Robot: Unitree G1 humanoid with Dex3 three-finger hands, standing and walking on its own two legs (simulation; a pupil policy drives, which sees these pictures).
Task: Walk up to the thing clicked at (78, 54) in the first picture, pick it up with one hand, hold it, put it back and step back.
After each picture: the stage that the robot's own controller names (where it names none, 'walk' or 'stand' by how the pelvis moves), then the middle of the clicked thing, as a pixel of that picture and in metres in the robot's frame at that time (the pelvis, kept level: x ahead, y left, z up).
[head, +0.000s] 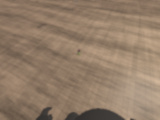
stand; (78, 52) +1.25 +0.25 -0.72
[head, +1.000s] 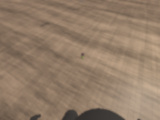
walk; (82, 56) +1.14 +0.13 -0.71
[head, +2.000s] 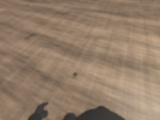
walk; (75, 75) +0.68 +0.20 -0.70
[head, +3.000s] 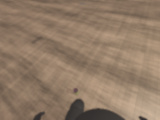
walk; (76, 91) +0.40 +0.24 -0.70
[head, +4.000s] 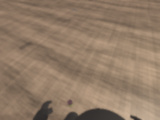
stand; (70, 103) +0.29 +0.22 -0.72
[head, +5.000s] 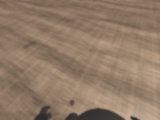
stand; (72, 103) +0.29 +0.19 -0.72
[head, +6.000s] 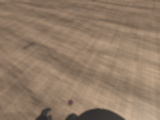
stand; (70, 103) +0.29 +0.22 -0.73
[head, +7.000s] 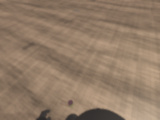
stand; (70, 103) +0.29 +0.22 -0.73
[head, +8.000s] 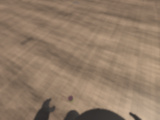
go down; (71, 99) +0.29 +0.22 -0.72
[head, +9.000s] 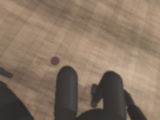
go down; (55, 62) +0.37 +0.26 -0.28
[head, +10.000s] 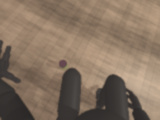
approach; (63, 64) +0.37 +0.25 -0.30
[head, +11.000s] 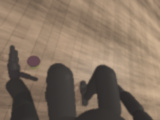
close in; (34, 63) +0.35 +0.29 -0.21
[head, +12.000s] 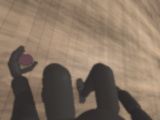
close; (26, 62) +0.35 +0.29 -0.21
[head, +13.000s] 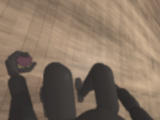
lift; (25, 62) +0.34 +0.29 -0.22
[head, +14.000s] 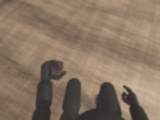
lift; (58, 71) +0.31 +0.22 -0.02
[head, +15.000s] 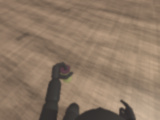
hold; (66, 74) +0.32 +0.18 +0.00
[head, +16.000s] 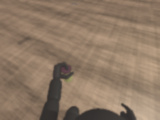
hold; (67, 73) +0.33 +0.17 +0.00
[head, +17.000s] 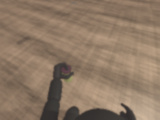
hold; (67, 73) +0.33 +0.17 +0.00
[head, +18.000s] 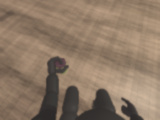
crouch; (61, 66) +0.37 +0.21 -0.06
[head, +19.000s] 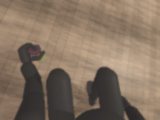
lower; (37, 54) +0.41 +0.30 -0.16
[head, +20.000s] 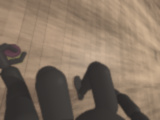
lower; (15, 55) +0.39 +0.32 -0.22
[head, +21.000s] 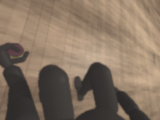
lower; (18, 54) +0.39 +0.32 -0.22
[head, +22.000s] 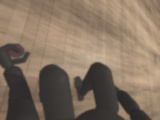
lower; (18, 54) +0.38 +0.32 -0.22
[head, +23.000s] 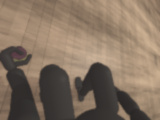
lower; (21, 57) +0.38 +0.31 -0.22
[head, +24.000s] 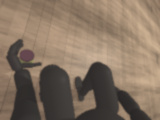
open; (27, 58) +0.37 +0.28 -0.22
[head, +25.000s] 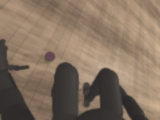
stand; (49, 58) +0.37 +0.25 -0.24
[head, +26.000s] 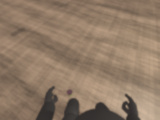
stand; (69, 93) +0.33 +0.19 -0.61
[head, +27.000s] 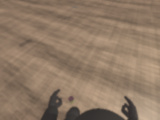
stand; (71, 99) +0.33 +0.20 -0.67
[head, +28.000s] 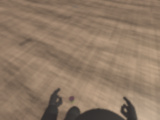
stand; (72, 99) +0.33 +0.19 -0.67
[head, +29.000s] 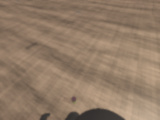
walk; (74, 100) +0.35 +0.20 -0.72
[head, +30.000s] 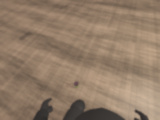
walk; (76, 84) +0.44 +0.19 -0.70
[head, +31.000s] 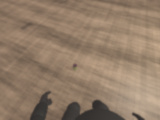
walk; (74, 67) +0.73 +0.22 -0.70
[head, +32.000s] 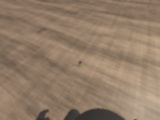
stand; (80, 64) +0.95 +0.21 -0.71
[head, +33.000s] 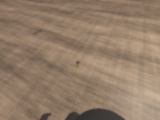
stand; (78, 64) +0.95 +0.24 -0.72
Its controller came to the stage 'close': yes
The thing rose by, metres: 0.71
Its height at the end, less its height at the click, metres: +0.00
